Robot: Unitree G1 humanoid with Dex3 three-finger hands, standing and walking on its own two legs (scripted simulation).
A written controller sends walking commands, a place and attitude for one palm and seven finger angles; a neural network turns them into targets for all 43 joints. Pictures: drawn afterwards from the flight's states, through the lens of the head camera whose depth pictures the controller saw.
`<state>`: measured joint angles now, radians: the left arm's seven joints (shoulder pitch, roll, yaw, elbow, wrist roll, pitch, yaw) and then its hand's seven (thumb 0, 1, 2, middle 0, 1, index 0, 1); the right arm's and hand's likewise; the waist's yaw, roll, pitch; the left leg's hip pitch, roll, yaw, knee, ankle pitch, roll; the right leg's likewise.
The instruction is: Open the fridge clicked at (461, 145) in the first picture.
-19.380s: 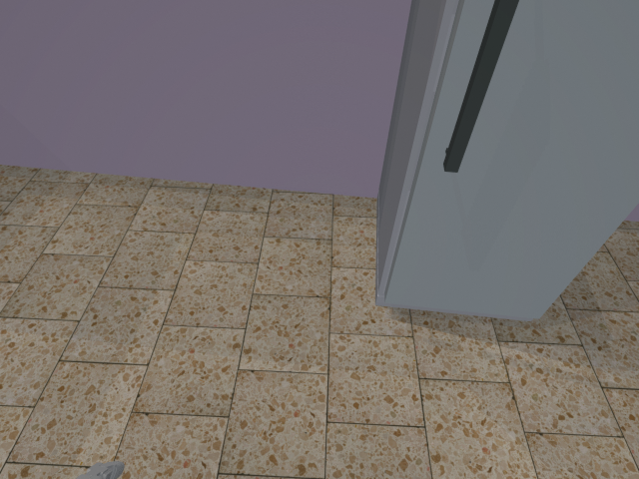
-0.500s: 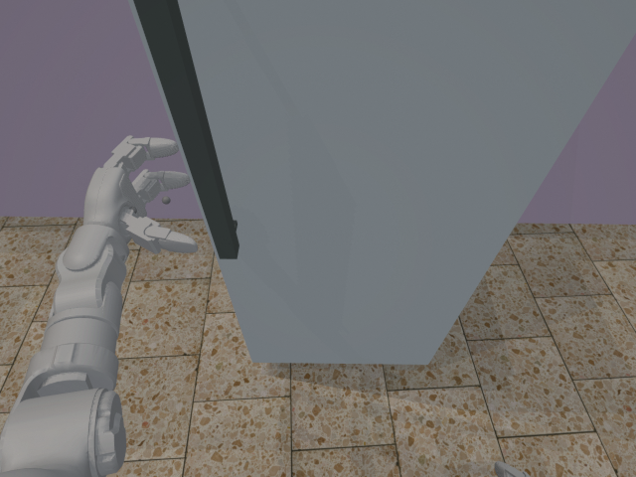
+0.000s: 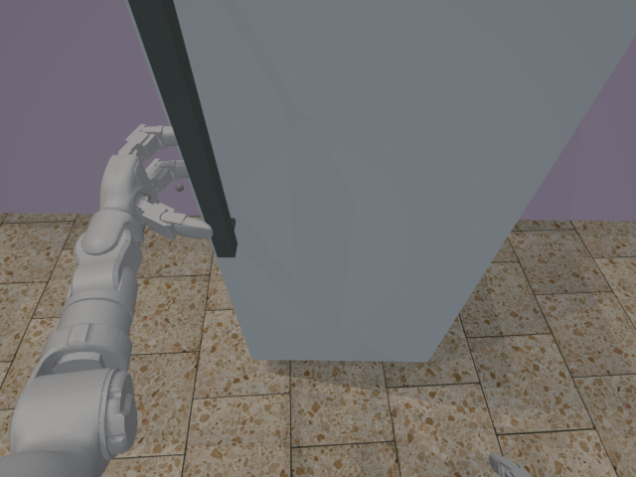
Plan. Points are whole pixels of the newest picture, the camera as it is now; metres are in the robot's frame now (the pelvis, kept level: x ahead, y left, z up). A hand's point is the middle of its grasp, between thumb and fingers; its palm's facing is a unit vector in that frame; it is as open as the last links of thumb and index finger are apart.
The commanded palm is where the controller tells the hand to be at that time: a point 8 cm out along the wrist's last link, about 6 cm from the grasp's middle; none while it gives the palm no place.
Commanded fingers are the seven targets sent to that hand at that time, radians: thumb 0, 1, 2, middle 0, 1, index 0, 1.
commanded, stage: feel for the door with the fingertips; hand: left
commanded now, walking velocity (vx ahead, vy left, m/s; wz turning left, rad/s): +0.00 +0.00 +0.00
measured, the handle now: (194, 115) +0.48 +0.16 +0.21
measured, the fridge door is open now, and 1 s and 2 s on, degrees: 0 0 0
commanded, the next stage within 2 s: slide the fingers in behind the handle in 0.12 s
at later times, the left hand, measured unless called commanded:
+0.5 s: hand (180, 189) +0.43 +0.19 +0.13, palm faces +0.01 -1.00 +0.00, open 13.8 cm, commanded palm +0.40 +0.23 +0.13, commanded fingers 0.00 -0.50 0.30 -0.30 -1.20 -0.30 -1.20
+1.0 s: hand (199, 191) +0.43 +0.16 +0.12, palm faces +0.00 -1.00 +0.00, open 14.0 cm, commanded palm +0.40 +0.21 +0.13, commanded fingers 0.00 -0.50 0.30 -0.30 -1.20 -0.30 -1.20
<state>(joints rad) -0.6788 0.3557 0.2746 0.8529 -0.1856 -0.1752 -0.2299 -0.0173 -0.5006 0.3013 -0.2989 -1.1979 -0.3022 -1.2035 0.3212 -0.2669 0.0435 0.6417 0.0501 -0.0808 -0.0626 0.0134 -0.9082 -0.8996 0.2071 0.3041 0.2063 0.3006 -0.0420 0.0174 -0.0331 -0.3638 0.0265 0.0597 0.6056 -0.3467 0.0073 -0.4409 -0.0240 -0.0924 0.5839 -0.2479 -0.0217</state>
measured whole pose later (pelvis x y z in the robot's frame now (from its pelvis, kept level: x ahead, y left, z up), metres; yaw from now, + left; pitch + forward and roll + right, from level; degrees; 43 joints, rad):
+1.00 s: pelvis +0.00 +0.00 +0.00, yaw +0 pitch +6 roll +0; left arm -0.65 0.29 0.24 0.80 -0.17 -0.17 -0.16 -0.02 -0.50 0.30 -0.30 -1.20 -0.30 -1.20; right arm 0.32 -0.26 0.04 0.63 0.05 -0.07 -0.04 0.01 -0.91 -0.90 0.21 0.30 0.21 0.30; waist -0.04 0.02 -0.04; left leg -0.37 0.03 0.07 0.61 -0.35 0.01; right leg -0.45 -0.02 -0.08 0.59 -0.25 -0.02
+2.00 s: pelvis -0.01 +0.00 +0.00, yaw -1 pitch +4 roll +0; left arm -0.60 0.23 0.19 0.74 -0.16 -0.17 -0.09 -0.02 -0.50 0.30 -0.28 -1.20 -0.26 -1.20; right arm 0.31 -0.25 0.03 0.66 0.04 -0.09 -0.04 0.01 -0.91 -0.90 0.21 0.30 0.21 0.30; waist -0.03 0.02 -0.03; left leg -0.32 0.03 0.07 0.58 -0.33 0.00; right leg -0.41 -0.02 -0.08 0.57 -0.23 -0.03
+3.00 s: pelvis +0.00 +0.00 +0.00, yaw -1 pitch +5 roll +0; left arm -0.61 0.23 0.21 0.75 -0.15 -0.17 -0.08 0.00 0.65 0.79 -0.40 -1.39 -0.39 -1.40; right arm 0.32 -0.25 0.03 0.65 0.03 -0.07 -0.04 0.01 -0.91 -0.90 0.21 0.30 0.21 0.30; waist -0.05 0.02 -0.04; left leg -0.33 0.03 0.07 0.58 -0.34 0.01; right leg -0.42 -0.01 -0.07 0.57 -0.24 -0.02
